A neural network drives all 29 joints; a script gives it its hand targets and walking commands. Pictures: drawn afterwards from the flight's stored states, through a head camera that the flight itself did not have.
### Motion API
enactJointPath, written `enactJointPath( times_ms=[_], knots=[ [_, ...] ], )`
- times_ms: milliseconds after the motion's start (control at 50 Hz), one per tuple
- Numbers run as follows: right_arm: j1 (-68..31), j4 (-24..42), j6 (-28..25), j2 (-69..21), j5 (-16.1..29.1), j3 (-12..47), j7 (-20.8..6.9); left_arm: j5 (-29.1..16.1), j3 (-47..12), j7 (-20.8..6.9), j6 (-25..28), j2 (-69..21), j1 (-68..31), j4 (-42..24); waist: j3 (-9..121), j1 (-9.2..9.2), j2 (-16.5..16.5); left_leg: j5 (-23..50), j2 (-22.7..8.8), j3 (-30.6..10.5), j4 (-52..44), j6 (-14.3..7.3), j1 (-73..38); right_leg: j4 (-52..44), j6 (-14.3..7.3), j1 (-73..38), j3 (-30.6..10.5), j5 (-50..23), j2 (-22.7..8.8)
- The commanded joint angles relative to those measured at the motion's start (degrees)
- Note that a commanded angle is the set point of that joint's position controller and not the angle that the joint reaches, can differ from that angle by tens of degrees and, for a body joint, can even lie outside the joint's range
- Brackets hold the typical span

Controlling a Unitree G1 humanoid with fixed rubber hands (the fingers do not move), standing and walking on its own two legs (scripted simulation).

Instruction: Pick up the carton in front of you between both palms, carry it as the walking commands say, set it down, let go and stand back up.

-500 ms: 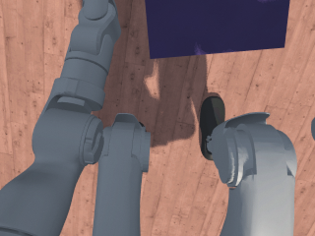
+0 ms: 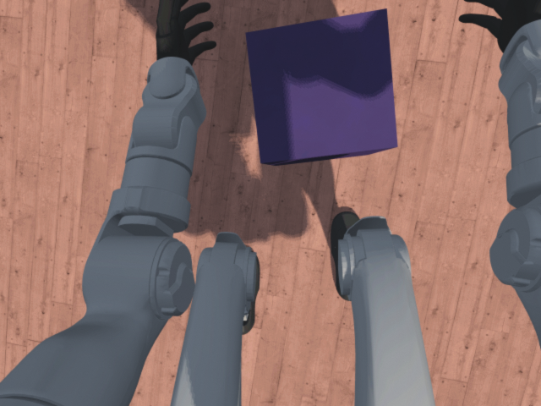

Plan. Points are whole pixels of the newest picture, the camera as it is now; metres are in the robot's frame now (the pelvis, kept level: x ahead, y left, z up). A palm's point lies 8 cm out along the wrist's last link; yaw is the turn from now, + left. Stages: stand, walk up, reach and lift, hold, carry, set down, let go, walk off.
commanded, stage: set down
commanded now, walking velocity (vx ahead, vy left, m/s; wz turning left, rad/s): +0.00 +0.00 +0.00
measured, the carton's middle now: (318, 105) +0.50 -0.10 -0.36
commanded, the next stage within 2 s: let go in 0.46 s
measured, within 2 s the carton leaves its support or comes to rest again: neither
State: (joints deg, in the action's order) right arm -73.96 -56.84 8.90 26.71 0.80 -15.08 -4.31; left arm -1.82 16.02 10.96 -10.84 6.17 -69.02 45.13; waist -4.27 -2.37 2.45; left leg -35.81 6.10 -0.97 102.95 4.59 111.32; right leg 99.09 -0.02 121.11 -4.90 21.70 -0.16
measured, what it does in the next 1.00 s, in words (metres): rises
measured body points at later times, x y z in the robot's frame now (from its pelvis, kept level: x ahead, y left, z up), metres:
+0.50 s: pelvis +0.03 -0.01 +0.13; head +0.33 -0.08 +0.46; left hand +0.55 +0.08 +0.03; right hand +0.51 -0.32 +0.02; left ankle +0.08 +0.14 -0.45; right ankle +0.14 -0.12 -0.45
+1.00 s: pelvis +0.09 -0.01 +0.24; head +0.27 -0.06 +0.65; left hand +0.42 +0.15 +0.14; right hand +0.37 -0.30 +0.13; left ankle +0.08 +0.14 -0.45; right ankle +0.14 -0.12 -0.45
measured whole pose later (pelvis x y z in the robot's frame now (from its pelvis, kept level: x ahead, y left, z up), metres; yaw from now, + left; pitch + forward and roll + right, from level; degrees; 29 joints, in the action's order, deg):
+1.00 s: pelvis +0.09 -0.01 +0.24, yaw -6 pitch +27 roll +1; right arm -17.0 -33.9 2.9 14.2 -2.5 -10.5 -4.6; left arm 2.5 8.0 -0.5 -2.7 7.0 -15.0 32.4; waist 3.1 -0.5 1.9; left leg -21.9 1.1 -4.3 44.3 2.5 49.5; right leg 42.4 -0.7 57.3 -1.9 12.1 1.0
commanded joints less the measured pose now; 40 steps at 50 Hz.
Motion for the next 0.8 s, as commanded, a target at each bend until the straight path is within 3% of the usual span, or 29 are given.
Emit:
enactJointPath(
  times_ms=[0, 140, 280, 480, 620, 780],
  knots=[
    [-12.3, 9.7, -0.4, 8.6, -0.4, -1.8, 0.1, -0.2, -0.8, 0.1, 0.6, 4.4, -10.5, -10.2, 67.7, -2.6, -7.8, 9.4, 2.7, 9.6, -15.0, 0.7, -8.6, -8.4, 1.0, -65.1, 7.1, -18.9, 2.1],
    [-8.8, 14.0, 1.3, 7.6, -0.1, -1.9, -1.1, 0.3, -0.7, -0.2, -1.1, 3.8, -6.1, -15.0, 69.5, -1.46, -7.5, 11.8, 2.4, 9.4, -22.8, 0.7, -13.3, -15.4, 1.0, -72.5, 6.9, -21.9, 2.5],
    [-5.0, 12.6, 0.8, 5.1, -1.4, -2.2, -2.1, 1.6, 0.8, -1.7, -0.4, 2.9, -1.4, -13.5, 64.5, -0.3, -8.0, 13.4, 1.7, 8.4, -30.8, 0.7, -16.3, -23.4, 1.2, -76.2, 6.0, -22.6, 2.4],
    [-0.1, 11.2, -1.0, 2.6, -5.4, -4.4, -2.4, 3.7, 1.7, -3.8, 1.5, 1.9, 3.6, -11.5, 60.4, -0.35, -7.6, 16.7, 0.8, 6.9, -41.6, 1.0, -23.8, -34.0, 0.7, -84.7, 4.9, -25.4, 2.0],
    [16.0, 17.9, -0.8, -0.7, -8.5, -3.0, -1.4, 7.5, -0.7, -5.5, 2.1, 2.9, 19.5, -15.0, 63.7, -0.52, -6.8, 19.8, 0.3, 6.0, -48.6, -0.1, -33.0, -41.0, 0.4, -98.7, 4.1, -30.8, 1.9],
    [34.0, 28.2, -3.2, -4.7, -4.7, 1.0, -0.8, 5.6, -4.8, -8.7, 5.3, 4.8, 35.6, -20.5, 53.5, 0.35, -6.6, 21.5, -0.9, 4.2, -57.5, -1.4, -41.6, -49.1, 0.1, -109.2, 1.9, -34.7, 1.1]
  ],
)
